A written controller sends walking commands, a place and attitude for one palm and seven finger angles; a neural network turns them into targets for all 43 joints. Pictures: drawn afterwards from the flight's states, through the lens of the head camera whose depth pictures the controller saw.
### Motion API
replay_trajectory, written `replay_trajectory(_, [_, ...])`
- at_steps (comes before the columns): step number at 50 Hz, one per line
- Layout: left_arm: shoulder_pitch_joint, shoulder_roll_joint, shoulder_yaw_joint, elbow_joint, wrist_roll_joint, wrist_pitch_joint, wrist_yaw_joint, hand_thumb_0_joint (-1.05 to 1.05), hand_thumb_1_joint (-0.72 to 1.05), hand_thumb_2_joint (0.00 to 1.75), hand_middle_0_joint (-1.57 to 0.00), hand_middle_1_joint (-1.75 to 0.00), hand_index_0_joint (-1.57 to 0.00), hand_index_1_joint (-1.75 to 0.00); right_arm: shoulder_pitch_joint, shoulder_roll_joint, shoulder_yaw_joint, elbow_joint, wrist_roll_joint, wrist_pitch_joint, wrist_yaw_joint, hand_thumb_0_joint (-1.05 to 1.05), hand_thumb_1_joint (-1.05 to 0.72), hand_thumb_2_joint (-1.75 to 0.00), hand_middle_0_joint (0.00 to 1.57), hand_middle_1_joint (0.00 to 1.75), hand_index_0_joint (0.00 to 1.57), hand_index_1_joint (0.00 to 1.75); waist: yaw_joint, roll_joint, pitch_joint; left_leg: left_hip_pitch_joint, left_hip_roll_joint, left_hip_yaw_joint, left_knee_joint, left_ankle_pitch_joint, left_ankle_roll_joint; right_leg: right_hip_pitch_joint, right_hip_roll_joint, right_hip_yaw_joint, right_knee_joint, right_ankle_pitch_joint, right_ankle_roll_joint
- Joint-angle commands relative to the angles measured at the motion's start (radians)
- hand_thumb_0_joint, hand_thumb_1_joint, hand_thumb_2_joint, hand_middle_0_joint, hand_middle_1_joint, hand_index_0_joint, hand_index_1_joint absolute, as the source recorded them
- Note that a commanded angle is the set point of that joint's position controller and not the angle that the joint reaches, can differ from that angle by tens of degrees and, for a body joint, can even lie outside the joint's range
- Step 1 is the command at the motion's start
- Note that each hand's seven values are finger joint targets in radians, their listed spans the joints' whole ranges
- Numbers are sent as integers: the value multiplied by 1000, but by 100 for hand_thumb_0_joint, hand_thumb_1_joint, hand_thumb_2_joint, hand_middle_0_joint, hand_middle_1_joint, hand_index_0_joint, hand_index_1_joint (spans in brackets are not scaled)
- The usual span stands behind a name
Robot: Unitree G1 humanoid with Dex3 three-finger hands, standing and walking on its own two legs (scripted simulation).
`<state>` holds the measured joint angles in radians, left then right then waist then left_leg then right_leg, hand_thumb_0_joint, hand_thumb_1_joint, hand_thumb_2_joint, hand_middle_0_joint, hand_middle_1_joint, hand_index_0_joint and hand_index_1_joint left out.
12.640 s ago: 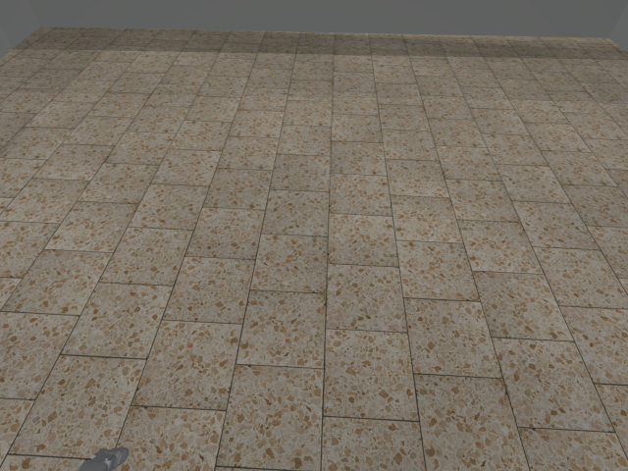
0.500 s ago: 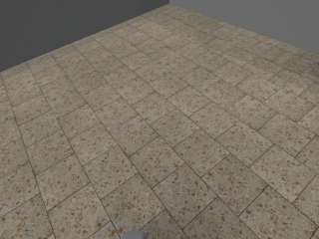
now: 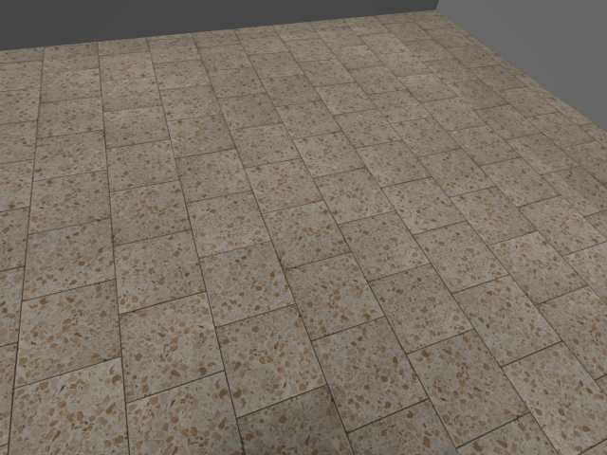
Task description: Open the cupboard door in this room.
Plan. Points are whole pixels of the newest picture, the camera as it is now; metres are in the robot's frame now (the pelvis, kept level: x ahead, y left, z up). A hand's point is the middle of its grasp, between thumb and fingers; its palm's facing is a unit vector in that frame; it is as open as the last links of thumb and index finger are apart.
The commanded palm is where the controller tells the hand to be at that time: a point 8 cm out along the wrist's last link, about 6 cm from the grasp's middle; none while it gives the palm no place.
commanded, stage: turn or walk to find it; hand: left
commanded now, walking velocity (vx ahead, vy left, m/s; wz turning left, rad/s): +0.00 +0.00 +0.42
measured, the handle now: out of the picture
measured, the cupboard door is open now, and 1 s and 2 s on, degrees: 0 0 0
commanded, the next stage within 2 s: none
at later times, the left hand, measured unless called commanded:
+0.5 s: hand out of the picture +0.09 +0.17 -0.14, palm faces +0.13 -0.95 -0.29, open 7.3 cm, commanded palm none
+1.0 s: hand out of the picture -0.12 +0.18 -0.19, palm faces +0.45 -0.86 -0.24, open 7.3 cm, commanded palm none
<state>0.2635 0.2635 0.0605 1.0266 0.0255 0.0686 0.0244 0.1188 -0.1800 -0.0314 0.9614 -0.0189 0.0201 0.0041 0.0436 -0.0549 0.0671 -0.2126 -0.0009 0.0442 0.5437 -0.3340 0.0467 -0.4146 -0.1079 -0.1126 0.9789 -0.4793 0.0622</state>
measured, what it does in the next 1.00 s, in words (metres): steps on the spot, turning left: right foot, then left foot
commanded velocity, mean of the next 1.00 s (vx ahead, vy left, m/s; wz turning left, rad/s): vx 0.00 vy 0.00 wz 0.42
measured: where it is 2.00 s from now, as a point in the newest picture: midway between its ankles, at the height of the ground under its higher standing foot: outside the picture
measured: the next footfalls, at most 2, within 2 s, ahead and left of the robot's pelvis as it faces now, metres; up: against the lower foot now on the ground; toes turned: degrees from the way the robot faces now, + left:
right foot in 0.44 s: +0.04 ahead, -0.13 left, +0.00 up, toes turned +5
left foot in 0.96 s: -0.06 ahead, +0.08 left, +0.00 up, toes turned +28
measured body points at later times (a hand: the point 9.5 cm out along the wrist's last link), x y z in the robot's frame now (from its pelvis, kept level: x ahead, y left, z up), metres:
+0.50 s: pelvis -0.01 -0.04 +0.00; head +0.04 -0.07 +0.44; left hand +0.08 +0.22 -0.12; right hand +0.04 -0.29 -0.17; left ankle -0.04 +0.08 -0.71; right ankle +0.00 -0.14 -0.74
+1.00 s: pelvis -0.03 -0.02 -0.01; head +0.00 +0.03 +0.44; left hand -0.15 +0.22 -0.17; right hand +0.18 -0.20 -0.14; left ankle -0.09 +0.06 -0.74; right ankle +0.00 -0.14 -0.73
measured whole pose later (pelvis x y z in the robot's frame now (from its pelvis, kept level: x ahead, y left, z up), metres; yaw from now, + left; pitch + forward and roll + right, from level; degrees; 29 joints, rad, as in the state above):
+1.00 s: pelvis -0.03 -0.02 -0.01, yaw +24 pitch +0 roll +0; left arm 0.28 0.26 0.06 1.01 0.02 0.04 0.03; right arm 0.10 -0.22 -0.05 0.96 -0.01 0.03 0.02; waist 0.05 -0.07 0.10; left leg -0.25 0.00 0.07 0.60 -0.36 0.02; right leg -0.29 -0.16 -0.22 0.73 -0.44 0.04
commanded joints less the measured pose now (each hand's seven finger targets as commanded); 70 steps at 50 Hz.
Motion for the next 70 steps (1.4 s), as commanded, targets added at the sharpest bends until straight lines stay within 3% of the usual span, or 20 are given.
replay_trajectory(1, [-24, 67, 15, -74, -7, -35, -10, 0, 90, 90, -20, -30, -20, -30, 52, -215, -45, -34, 4, -16, -31, 0, -90, -90, 20, 30, 20, 30, -42, 189, -51, 136, 238, -202, -205, 657, 88, -148, -1, 82, 162, 84, 23])
replay_trajectory(13, [-174, 43, 5, -154, -15, -38, -1, 0, 90, 90, -20, -30, -20, -30, 163, -211, -65, -23, -7, -14, -27, 0, -90, -90, 20, 30, 20, 30, -90, 201, -75, 154, 241, -342, -174, 684, 138, -85, 35, 99, -66, 29, 34])
replay_trajectory(17, [-142, 32, 2, -156, -23, -46, 2, 0, 90, 90, -20, -30, -20, -30, 135, -220, -70, -36, -10, -8, -26, 0, -90, -90, 20, 30, 20, 30, -68, 215, -104, 85, 219, -377, -137, 692, 129, 56, 69, 85, -257, 48, 12])
replay_trajectory(20, [-54, 52, 7, -133, -23, -64, 5, 0, 90, 90, -20, -30, -20, -30, 120, -207, -72, -39, 0, -7, -22, 0, -90, -90, 20, 30, 20, 30, -22, 167, -146, -15, 152, -354, -60, 544, 60, 271, 64, 71, -564, 293, 1])
replay_trajectory(21, [-21, 96, 15, -126, -16, -75, 9, 0, 90, 90, -20, -30, -20, -30, 134, -173, -67, -41, 8, -10, -17, 0, -90, -90, 20, 30, 20, 30, -15, 67, -170, -128, 98, -297, 7, 362, 4, 417, -33, 146, -634, 393, -20])
replay_trajectory(22, [5, 178, 32, -120, -2, -84, 19, 0, 90, 90, -20, -30, -20, -30, 146, -107, -55, -60, 13, -13, -11, 0, -90, -90, 20, 30, 20, 30, -6, -193, -184, -314, -39, -141, 194, -42, -63, 532, -271, 371, -639, 559, -113])
replay_trajectory(23, [14, 194, 31, -128, -6, -79, 17, 0, 90, 90, -20, -30, -20, -30, 117, -135, -65, -77, 7, 0, -16, 0, -90, -90, 20, 30, 20, 30, 6, -195, -145, -315, -54, -115, 391, -279, -73, 392, -396, 422, -647, 692, -216])
replay_trajectory(24, [-31, 151, 27, -139, -11, -78, 20, 0, 90, 90, -20, -30, -20, -30, 124, -143, -69, -55, 0, 17, -16, 0, -90, -90, 20, 30, 20, 30, -18, -115, -121, -314, -27, -154, 529, -237, -74, 336, -346, 343, -654, 653, -239])
replay_trajectory(28, [-129, 70, 5, -161, -15, -84, 12, 0, 90, 90, -20, -30, -20, -30, 182, -127, -72, 4, -4, 37, 5, 0, -90, -90, 20, 30, 20, 30, -78, -73, -30, -327, 13, -117, 686, -44, -99, 237, -189, 145, -660, 546, -152])
replay_trajectory(35, [-17, 95, 15, -124, -5, -88, 13, 0, 90, 90, -20, -30, -20, -30, 93, -124, -59, -11, -3, 42, 5, 0, -90, -90, 20, 30, 20, 30, -31, -104, -32, -330, 45, -74, 577, -58, -130, 318, -222, 103, -651, 603, -184])
replay_trajectory(42, [47, 146, 30, -86, 8, -76, 8, 0, 90, 90, -20, -30, -20, -30, -9, -104, -37, -49, 11, 22, 4, 0, -90, -90, 20, 30, 20, 30, 12, -139, -73, -200, 32, 12, 256, -141, -106, 354, -255, 76, -578, 731, -214])
replay_trajectory(46, [15, 154, 36, -78, -2, -67, 6, 0, 90, 90, -20, -30, -20, -30, 61, -122, -36, -37, 10, 5, 2, 0, -90, -90, 20, 30, 20, 30, -41, -108, -129, -2, 25, 48, -51, 74, -84, 298, -232, 5, -457, 662, -137])
replay_trajectory(47, [14, 133, 32, -84, -11, -62, 5, 0, 90, 90, -20, -30, -20, -30, 100, -167, -45, -27, 8, -7, 4, 0, -90, -90, 20, 30, 20, 30, -69, 7, -162, 140, 76, -13, -171, 232, -66, 204, -193, -41, -336, 551, -86])
replay_trajectory(48, [21, 73, 21, -109, -17, -56, 0, 0, 90, 90, -20, -30, -20, -30, 131, -265, -67, -30, 1, -15, 1, 0, -90, -90, 20, 30, 20, 30, -83, 289, -182, 295, 308, -312, -198, 546, 19, -47, -58, -82, -140, 98, -12])
replay_trajectory(49, [-19, 41, 1, -136, -11, -47, 4, 0, 90, 90, -20, -30, -20, -30, 181, -316, -77, -18, 5, -5, -8, 0, -90, -90, 20, 30, 20, 30, -106, 358, -175, 269, 421, -386, -185, 841, 117, -118, -10, -7, -3, -196, 8])
replay_trajectory(50, [-52, 60, 5, -133, -8, -35, 7, 0, 90, 90, -20, -30, -20, -30, 176, -295, -72, -8, 2, -1, -18, 0, -90, -90, 20, 30, 20, 30, -109, 264, -138, 220, 413, -317, -171, 860, 142, -109, -22, 51, 75, -157, 1])
replay_trajectory(51, [-71, 55, 8, -118, -9, -26, 10, 0, 90, 90, -20, -30, -20, -30, 147, -262, -61, -9, -1, -7, -29, 0, -90, -90, 20, 30, 20, 30, -98, 323, -113, 169, 351, -300, -181, 849, 117, -108, -22, 90, 99, -103, 7])
replay_trajectory(56, [-33, 70, 17, -83, -9, -35, -8, 0, 90, 90, -20, -30, -20, -30, 76, -220, -47, -40, 6, -18, -31, 0, -90, -90, 20, 30, 20, 30, -47, 184, -86, 190, 231, -182, -178, 789, 75, -141, 2, 85, 186, 87, 28])
replay_trajectory(65, [-136, 51, 9, -142, -14, -31, -2, 0, 90, 90, -20, -30, -20, -30, 133, -216, -61, -39, -3, -15, -25, 0, -90, -90, 20, 30, 20, 30, -73, 201, -61, 126, 239, -314, -205, 601, 132, -97, 18, 100, 13, 64, 41])
replay_trajectory(70, [-146, 29, 3, -164, -22, -43, 1, 0, 90, 90, -20, -30, -20, -30, 133, -217, -69, -40, -10, -7, -25, 0, -90, -90, 20, 30, 20, 30, -70, 218, -90, 82, 225, -376, -157, 644, 134, 30, 59, 88, -214, 28, 18])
